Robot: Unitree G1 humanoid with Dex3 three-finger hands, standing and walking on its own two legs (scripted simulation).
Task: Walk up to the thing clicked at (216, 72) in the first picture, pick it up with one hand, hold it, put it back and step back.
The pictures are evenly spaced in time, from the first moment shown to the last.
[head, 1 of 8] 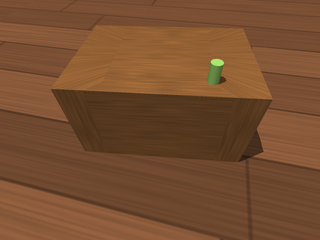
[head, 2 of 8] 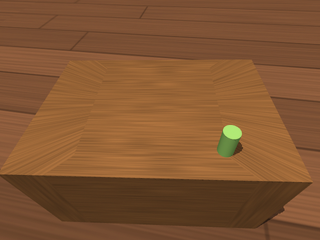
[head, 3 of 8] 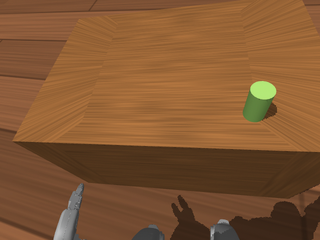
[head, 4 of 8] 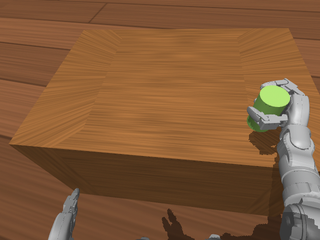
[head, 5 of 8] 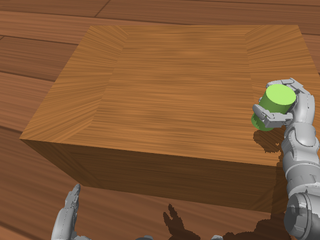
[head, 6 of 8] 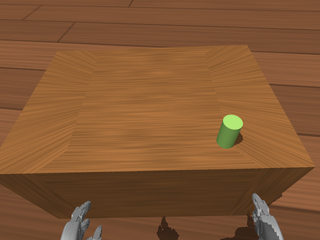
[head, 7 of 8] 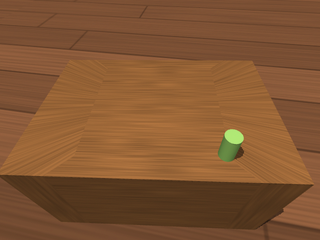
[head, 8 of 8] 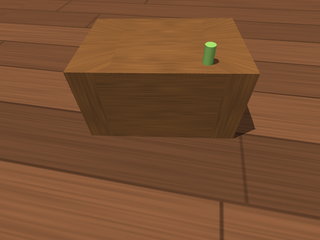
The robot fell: no
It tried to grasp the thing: yes
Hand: right
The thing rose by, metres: 0.24
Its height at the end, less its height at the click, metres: +0.00
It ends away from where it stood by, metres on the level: 0.01
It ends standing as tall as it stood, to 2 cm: yes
